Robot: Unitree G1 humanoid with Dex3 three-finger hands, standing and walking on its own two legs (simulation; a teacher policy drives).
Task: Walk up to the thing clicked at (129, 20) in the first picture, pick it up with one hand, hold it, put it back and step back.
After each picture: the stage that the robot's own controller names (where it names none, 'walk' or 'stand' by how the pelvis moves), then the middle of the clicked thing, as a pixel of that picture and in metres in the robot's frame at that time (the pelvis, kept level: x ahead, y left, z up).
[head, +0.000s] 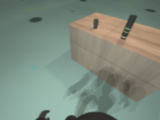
stand; (127, 28) +0.99 -0.35 +0.11
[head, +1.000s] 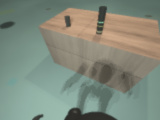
walk; (100, 21) +0.92 +0.01 +0.13
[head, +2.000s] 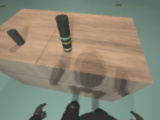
stand; (65, 36) +0.52 +0.24 +0.14
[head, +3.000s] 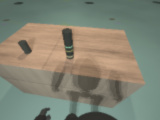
stand; (68, 45) +0.55 +0.22 +0.11
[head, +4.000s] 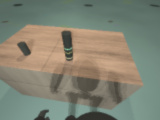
stand; (68, 47) +0.54 +0.22 +0.10
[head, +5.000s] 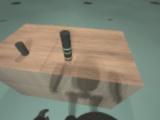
stand; (66, 47) +0.53 +0.23 +0.10
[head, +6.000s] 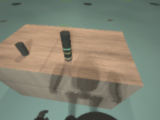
stand; (66, 47) +0.53 +0.23 +0.10
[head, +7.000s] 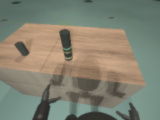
rise first; (67, 46) +0.52 +0.23 +0.11
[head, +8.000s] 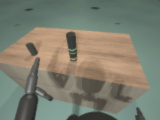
go down; (72, 48) +0.54 +0.23 +0.11
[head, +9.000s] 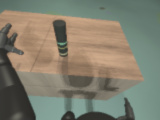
go down; (61, 41) +0.52 +0.20 +0.13
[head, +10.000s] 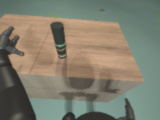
approach; (60, 43) +0.51 +0.21 +0.13
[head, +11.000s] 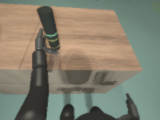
close in; (51, 32) +0.53 +0.23 +0.17
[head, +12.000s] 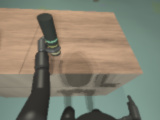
lift; (51, 38) +0.49 +0.23 +0.16
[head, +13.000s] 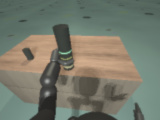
lift; (65, 50) +0.34 +0.16 +0.28
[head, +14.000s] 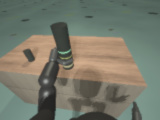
hold; (64, 49) +0.33 +0.17 +0.28
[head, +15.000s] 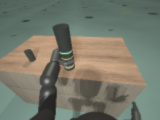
hold; (66, 50) +0.33 +0.16 +0.28
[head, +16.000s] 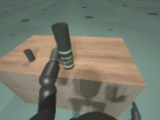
hold; (65, 49) +0.33 +0.17 +0.28
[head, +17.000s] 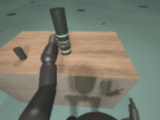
crouch; (62, 34) +0.44 +0.18 +0.30
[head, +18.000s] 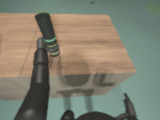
lower; (50, 38) +0.51 +0.22 +0.16
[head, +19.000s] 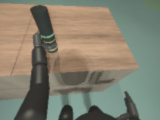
lower; (47, 33) +0.52 +0.22 +0.17
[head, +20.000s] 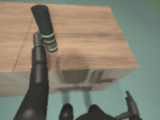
lower; (47, 33) +0.52 +0.22 +0.17
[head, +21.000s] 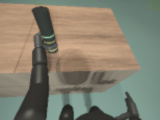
lower; (48, 34) +0.51 +0.23 +0.17
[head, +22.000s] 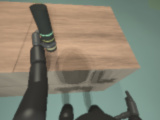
rest; (46, 32) +0.52 +0.23 +0.17
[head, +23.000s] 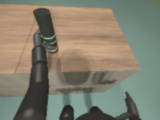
withdraw; (48, 35) +0.51 +0.23 +0.16
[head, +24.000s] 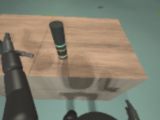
sink last; (60, 43) +0.49 +0.21 +0.15
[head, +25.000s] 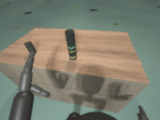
stand; (71, 46) +0.54 +0.22 +0.14
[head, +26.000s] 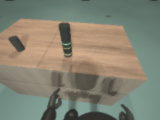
stand; (66, 42) +0.53 +0.22 +0.15
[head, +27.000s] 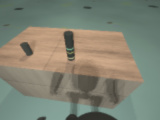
stand; (70, 47) +0.55 +0.21 +0.11
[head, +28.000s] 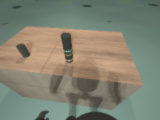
stand; (67, 49) +0.52 +0.22 +0.10
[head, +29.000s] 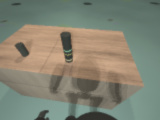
stand; (67, 48) +0.51 +0.22 +0.10
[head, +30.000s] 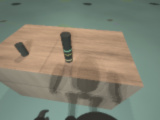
stand; (67, 48) +0.51 +0.22 +0.10
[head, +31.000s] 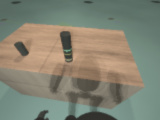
stand; (67, 48) +0.51 +0.22 +0.10
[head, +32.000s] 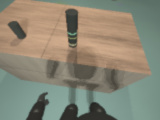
walk; (72, 31) +0.57 +0.18 +0.12
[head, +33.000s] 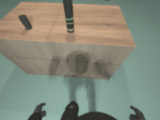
walk; (69, 17) +0.77 +0.27 +0.13
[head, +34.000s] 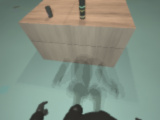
walk; (82, 6) +1.09 +0.21 +0.13
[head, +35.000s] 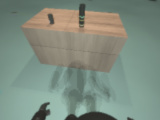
stand; (81, 16) +1.12 +0.20 +0.11
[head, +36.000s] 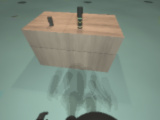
stand; (79, 18) +1.16 +0.22 +0.10
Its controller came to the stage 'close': yes
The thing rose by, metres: 0.20
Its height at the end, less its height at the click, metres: +0.00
